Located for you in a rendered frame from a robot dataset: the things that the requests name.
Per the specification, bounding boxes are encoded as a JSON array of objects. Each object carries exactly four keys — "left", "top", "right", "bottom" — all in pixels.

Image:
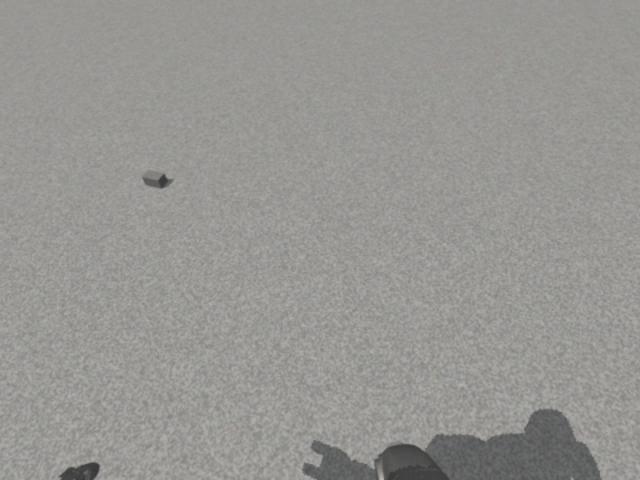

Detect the left robot hand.
[{"left": 57, "top": 462, "right": 100, "bottom": 480}]

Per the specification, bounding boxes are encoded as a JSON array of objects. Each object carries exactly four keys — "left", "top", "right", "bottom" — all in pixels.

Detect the small box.
[{"left": 142, "top": 170, "right": 168, "bottom": 189}]

